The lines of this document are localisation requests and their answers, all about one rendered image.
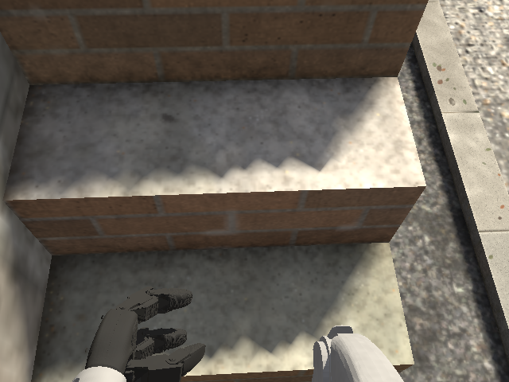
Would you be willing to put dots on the left robot hand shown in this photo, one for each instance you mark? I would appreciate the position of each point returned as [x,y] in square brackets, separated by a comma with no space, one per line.
[118,344]

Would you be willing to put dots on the robot left forearm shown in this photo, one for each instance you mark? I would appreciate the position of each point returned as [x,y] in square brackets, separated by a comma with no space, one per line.
[99,374]

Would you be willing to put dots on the right robot thigh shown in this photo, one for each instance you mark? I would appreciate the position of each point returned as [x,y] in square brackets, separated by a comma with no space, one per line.
[351,357]

